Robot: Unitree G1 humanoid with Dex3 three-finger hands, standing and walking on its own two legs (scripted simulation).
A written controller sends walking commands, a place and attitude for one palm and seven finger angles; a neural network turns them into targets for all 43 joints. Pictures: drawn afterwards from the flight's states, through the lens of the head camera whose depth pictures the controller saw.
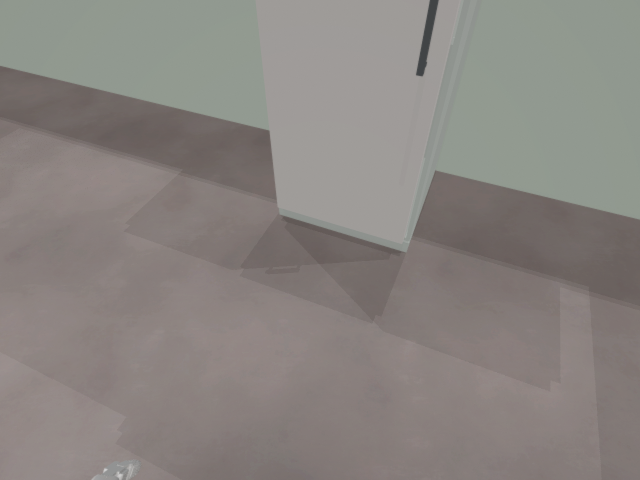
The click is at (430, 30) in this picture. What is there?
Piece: fridge door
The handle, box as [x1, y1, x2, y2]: [416, 0, 438, 75]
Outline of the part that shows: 438,0 430,0 416,72 417,75 423,74 424,67 426,64 425,61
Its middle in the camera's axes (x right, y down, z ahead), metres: +0.27 -0.54 +0.93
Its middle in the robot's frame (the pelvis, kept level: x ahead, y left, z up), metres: +1.09 -0.21 +0.16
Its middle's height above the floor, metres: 0.93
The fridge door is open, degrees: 0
